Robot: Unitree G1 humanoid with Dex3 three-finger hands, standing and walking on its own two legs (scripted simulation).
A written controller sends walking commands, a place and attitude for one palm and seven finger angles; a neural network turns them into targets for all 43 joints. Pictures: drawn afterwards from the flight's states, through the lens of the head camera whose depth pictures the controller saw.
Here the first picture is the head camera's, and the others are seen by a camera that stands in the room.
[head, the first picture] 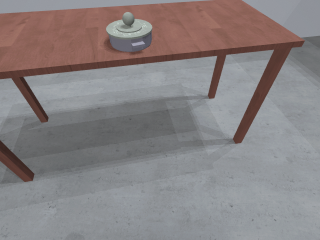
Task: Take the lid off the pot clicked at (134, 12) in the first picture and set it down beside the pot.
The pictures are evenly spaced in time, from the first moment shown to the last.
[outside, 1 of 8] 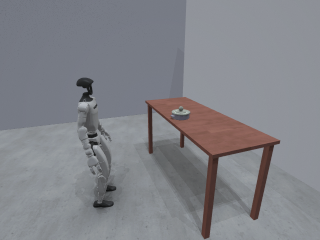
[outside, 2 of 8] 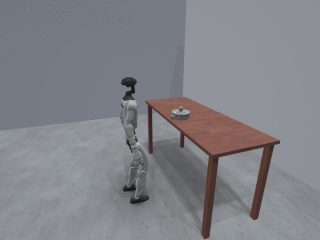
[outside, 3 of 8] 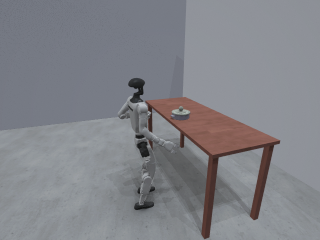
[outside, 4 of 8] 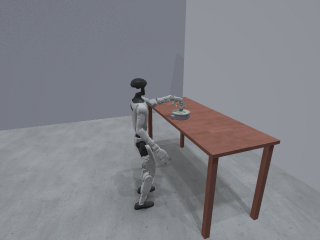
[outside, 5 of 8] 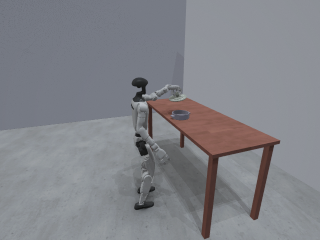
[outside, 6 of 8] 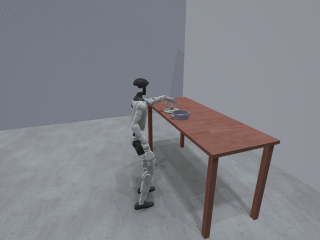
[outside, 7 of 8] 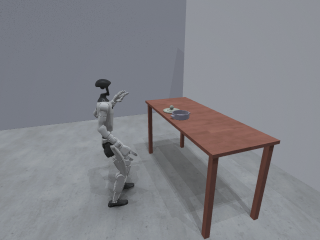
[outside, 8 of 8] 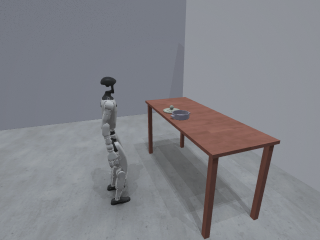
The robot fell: no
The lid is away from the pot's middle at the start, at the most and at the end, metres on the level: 0.00 0.25 0.23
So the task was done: yes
